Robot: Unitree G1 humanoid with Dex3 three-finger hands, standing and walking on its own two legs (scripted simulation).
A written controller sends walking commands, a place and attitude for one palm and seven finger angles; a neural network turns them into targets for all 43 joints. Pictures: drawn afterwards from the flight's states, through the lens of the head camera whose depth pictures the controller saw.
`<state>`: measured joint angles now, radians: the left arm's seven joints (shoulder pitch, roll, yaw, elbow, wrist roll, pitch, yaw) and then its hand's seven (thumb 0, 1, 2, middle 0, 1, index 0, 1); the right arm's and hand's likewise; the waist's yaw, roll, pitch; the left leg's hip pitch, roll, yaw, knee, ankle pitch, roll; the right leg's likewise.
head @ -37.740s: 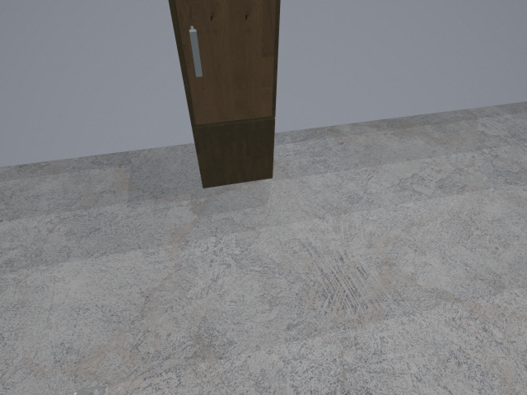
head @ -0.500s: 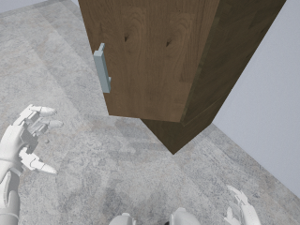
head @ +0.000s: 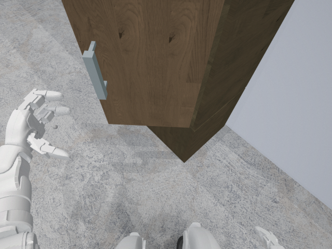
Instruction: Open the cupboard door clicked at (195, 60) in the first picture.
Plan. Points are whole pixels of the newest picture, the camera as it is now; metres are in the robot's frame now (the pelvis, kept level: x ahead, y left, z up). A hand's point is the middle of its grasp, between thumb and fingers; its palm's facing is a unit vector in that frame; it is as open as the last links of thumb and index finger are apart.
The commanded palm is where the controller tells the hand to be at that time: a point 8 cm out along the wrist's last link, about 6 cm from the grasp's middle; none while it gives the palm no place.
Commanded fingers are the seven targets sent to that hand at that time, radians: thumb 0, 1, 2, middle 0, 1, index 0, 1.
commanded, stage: move the hooked fingers beside the handle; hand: left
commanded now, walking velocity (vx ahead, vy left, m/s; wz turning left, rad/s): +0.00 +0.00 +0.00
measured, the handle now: (98, 72) +0.56 +0.20 +0.05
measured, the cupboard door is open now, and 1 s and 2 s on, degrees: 45 45 45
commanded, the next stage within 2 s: slide the fingers in behind the handle in 1.80 s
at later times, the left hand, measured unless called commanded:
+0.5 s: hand (61, 102) +0.44 +0.27 +0.06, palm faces -0.03 -1.00 -0.01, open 14.0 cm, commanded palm +0.43 +0.32 +0.05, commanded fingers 0.00 -0.50 0.30 -0.30 -1.20 -0.30 -1.20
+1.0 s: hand (66, 79) +0.52 +0.27 +0.06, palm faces -0.04 -1.00 -0.02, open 14.0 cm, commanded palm +0.51 +0.31 +0.05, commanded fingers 0.00 -0.50 0.30 -0.30 -1.20 -0.30 -1.20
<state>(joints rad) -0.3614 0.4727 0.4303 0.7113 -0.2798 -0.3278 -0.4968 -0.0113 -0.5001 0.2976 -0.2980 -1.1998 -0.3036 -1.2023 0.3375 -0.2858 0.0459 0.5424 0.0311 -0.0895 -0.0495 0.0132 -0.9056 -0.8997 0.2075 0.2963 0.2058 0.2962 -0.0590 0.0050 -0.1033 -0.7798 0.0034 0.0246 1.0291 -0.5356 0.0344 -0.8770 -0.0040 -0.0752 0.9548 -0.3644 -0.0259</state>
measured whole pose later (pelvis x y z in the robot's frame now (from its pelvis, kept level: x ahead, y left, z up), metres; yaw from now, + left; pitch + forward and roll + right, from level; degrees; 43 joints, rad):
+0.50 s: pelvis -0.01 +0.00 -0.01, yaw -1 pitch +20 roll -2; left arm -0.72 0.62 0.49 1.09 -0.19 -0.38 -0.53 -0.01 -0.50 0.30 -0.30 -1.20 -0.30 -1.20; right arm 0.35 -0.30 0.05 0.56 0.02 0.00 -0.04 0.01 -0.91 -0.90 0.21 0.30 0.21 0.30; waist -0.12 -0.01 -0.10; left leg -0.91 0.02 0.02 1.10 -0.55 0.04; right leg -0.99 0.01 -0.08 0.99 -0.36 -0.03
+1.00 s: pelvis -0.01 +0.02 -0.02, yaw -2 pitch +25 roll -5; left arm -0.97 0.79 0.52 1.24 -0.10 -0.35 -0.50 -0.01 -0.50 0.30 -0.30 -1.20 -0.30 -1.20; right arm 0.41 -0.30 0.08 0.56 -0.01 0.08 -0.02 0.01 -0.91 -0.90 0.21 0.30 0.21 0.30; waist -0.22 0.01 -0.08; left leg -1.04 0.03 0.01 1.16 -0.57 0.06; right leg -1.10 0.02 -0.09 1.01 -0.35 -0.01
